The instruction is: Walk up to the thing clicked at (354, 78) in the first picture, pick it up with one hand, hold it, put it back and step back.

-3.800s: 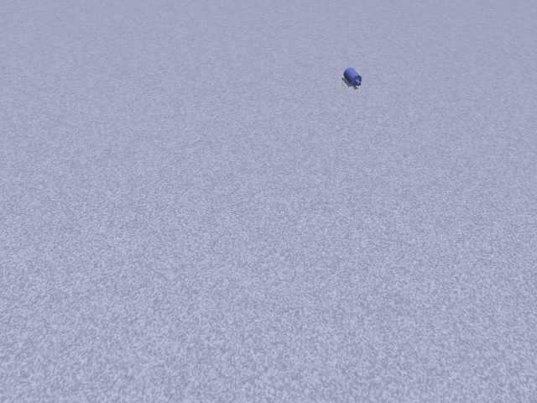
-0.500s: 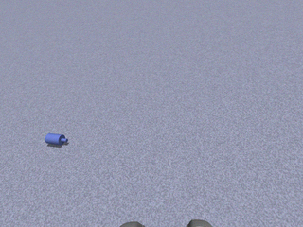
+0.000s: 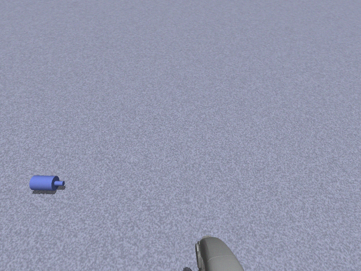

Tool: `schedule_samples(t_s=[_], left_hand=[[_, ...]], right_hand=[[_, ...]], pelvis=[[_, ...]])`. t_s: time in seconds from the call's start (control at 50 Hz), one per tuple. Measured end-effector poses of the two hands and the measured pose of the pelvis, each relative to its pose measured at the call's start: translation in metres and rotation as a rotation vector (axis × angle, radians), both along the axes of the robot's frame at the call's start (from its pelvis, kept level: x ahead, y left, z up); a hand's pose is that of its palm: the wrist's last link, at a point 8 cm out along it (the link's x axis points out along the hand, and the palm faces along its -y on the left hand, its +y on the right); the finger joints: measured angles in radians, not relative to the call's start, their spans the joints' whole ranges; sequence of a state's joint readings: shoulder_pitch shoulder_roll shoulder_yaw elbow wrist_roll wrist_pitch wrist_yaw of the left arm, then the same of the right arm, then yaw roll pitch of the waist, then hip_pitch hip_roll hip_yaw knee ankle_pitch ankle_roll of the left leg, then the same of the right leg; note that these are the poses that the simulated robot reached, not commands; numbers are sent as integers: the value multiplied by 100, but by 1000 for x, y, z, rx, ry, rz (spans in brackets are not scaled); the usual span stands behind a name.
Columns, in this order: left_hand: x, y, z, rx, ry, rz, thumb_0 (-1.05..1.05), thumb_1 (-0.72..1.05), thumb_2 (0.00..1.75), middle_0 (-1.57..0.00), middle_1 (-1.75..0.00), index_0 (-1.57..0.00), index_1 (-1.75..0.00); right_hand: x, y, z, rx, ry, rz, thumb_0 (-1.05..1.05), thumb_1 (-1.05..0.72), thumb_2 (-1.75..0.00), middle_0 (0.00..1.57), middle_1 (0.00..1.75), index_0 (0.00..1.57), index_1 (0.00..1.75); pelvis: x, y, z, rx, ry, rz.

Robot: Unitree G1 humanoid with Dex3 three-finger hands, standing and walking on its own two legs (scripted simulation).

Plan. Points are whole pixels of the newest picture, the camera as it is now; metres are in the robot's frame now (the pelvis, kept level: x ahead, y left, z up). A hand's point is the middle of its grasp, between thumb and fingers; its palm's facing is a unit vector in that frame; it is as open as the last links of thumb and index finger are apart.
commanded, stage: walk up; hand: left
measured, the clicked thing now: (48, 183) +0.69 +0.67 -0.72
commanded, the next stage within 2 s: none
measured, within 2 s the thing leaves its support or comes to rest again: neither
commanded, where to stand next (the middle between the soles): +0.27 +0.53 m, yaw -10 degrees
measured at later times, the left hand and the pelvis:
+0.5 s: hand out of the picture +0.15 +0.49 -0.12, palm faces -0.04 -0.79 -0.61, open 7.4 cm; pelvis +0.07 +0.17 -0.02, yaw -3 degrees
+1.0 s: hand out of the picture +0.25 +0.63 -0.14, palm faces -0.14 -0.81 -0.56, open 7.4 cm; pelvis +0.14 +0.35 -0.02, yaw -7 degrees
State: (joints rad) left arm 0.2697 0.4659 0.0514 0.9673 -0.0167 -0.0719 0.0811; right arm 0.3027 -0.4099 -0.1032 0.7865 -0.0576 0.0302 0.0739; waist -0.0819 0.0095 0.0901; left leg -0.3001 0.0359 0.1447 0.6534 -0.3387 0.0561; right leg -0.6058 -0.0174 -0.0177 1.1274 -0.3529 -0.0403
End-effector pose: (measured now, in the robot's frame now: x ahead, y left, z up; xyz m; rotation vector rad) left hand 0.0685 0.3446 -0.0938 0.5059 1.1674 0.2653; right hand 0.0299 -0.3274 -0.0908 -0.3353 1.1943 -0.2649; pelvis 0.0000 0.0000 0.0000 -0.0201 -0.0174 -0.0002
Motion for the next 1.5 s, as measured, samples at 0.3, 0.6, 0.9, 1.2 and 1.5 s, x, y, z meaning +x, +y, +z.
schedule_samples(t_s=[0.3, 0.6, 0.9, 1.2, 1.5], left_hand=[[88, 65, 22, 73, -145, -32, 0, 90, 90, -21, -30, -21, -30], [79, 258, -2, 140, -19, -24, 1, 89, 90, -21, -30, -21, -30], [171, 295, -2, 17, -2, -132, 1, 90, 90, -21, -30, -21, -30], [175, 422, 39, 138, -107, -80, 0, 89, 90, -21, -30, -21, -30], [195, 582, -14, 76, 4, -26, 1, 90, 90, -21, -30, -20, -30]], right_hand=[[50, 103, -57, 121, 48, -4, 1, -90, -89, 20, 30, 21, 30], [123, 201, -38, -32, -48, 32, 1, -90, -89, 20, 30, 20, 30], [68, 330, -39, 56, 120, -119, 1, -90, -89, 20, 30, 21, 30], [169, 417, -54, 81, -28, -5, 1, -90, -89, 20, 30, 21, 30], [150, 568, -24, -7, 30, -59, 1, -90, -89, 20, 30, 21, 30]], pelvis=[[53, 81, -16, -15, -36, -44], [84, 232, -40, 8, -27, -67], [130, 323, -15, 21, -8, -119], [148, 427, -18, 10, -32, -98], [171, 568, -23, -8, -9, -94]])
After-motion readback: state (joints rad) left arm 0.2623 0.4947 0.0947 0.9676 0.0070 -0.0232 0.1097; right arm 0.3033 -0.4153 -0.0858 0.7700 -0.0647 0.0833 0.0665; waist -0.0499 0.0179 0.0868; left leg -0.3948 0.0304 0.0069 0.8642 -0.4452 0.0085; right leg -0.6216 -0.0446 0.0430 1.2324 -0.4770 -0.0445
